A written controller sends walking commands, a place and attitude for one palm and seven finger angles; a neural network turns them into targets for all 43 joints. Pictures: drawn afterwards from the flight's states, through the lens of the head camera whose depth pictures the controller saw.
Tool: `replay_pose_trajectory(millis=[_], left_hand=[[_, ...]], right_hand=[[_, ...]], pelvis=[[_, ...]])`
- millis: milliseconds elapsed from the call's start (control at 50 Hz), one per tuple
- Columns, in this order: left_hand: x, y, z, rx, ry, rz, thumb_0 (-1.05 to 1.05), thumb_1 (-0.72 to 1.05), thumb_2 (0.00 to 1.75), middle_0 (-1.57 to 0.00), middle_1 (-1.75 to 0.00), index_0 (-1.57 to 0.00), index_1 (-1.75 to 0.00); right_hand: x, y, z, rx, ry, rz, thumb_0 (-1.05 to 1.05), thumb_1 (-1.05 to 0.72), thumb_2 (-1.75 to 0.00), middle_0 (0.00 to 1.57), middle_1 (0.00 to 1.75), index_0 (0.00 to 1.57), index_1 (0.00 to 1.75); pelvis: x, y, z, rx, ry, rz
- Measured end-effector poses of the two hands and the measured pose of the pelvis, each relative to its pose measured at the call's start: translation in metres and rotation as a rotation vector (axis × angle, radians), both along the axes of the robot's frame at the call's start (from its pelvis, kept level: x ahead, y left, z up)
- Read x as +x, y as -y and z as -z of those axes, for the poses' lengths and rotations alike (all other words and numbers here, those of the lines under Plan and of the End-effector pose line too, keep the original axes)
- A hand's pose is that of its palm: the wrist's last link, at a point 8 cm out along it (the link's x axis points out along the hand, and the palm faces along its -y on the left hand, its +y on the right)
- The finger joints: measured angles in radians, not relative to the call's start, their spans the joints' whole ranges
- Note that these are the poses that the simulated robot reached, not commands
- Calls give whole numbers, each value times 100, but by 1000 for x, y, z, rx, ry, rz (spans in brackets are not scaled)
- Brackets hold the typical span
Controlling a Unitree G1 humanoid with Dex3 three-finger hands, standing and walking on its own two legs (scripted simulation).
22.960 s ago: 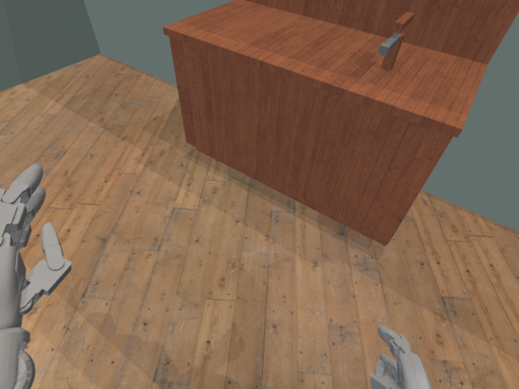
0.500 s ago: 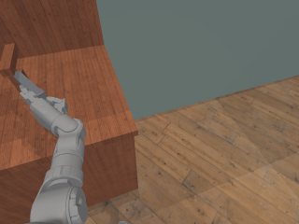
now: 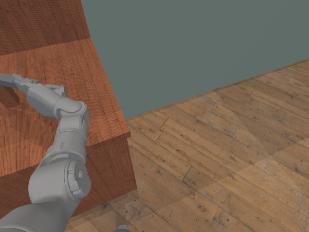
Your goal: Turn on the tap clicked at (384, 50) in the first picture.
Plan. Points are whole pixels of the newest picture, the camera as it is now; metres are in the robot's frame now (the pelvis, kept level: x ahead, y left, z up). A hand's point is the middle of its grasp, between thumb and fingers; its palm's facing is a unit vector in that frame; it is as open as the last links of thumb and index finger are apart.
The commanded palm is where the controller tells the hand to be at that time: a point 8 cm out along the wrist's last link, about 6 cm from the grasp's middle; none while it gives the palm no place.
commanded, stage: push the lever round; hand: left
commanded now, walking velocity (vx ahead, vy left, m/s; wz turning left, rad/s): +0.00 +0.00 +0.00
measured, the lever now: (33, 86) +0.48 +0.31 +0.11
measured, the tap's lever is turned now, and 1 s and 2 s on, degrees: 51 52 53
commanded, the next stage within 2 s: lift the hand up off the lever in 0.16 s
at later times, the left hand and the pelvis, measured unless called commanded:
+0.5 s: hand (60, 83) +0.49 +0.24 +0.11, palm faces +0.83 -0.54 -0.12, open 7.9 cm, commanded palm +0.42 +0.26 +0.11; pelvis +0.03 +0.00 +0.01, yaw +0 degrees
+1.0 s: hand (52, 88) +0.46 +0.25 +0.12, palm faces +0.85 -0.52 -0.09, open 8.2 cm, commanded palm +0.40 +0.26 +0.13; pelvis +0.03 +0.01 +0.02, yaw -1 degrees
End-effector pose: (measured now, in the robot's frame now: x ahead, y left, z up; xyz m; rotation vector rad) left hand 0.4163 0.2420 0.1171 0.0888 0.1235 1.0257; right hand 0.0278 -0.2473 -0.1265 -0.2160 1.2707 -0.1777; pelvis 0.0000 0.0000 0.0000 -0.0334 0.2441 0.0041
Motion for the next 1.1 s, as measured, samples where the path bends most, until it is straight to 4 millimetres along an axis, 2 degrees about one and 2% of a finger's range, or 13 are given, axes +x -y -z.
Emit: replay_pose_trajectory(millis=[120, 240, 580, 900, 1100], left_hand=[[10, -1, -1, 1, 4, 7, 1, 90, 90, -16, -15, -11, -15], [14, -3, -1, 5, 5, 12, 1, 90, 90, -16, -15, -12, -15], [18, -10, -3, -31, 7, 32, 2, 88, 90, -16, -15, -15, -15], [0, -17, -6, -61, 5, 13, 2, 81, 87, -16, -15, -17, -15], [-18, -18, -21, -39, 31, -1, 2, 86, 88, -15, -15, -16, -15]], right_hand=[[-10, 7, -4, -6, -27, 32, 1, -90, -90, 20, 30, 20, 30], [-10, 13, -7, -10, -40, 42, 1, -90, -90, 20, 30, 20, 30], [28, 12, -16, -9, 22, 40, 1, -90, -90, 20, 29, 20, 30], [49, 1, -21, 3, 71, 35, 1, -90, -90, 20, 30, 20, 30], [57, -2, -22, 4, 111, -3, 1, -90, -90, 20, 30, 20, 30]], pelvis=[[7, 4, -2, 3, -7, 8], [15, 5, -4, 6, -3, 8], [31, 2, -11, 13, 18, 13], [36, -5, -17, 11, 62, 16], [26, -5, -18, 9, 91, 1]])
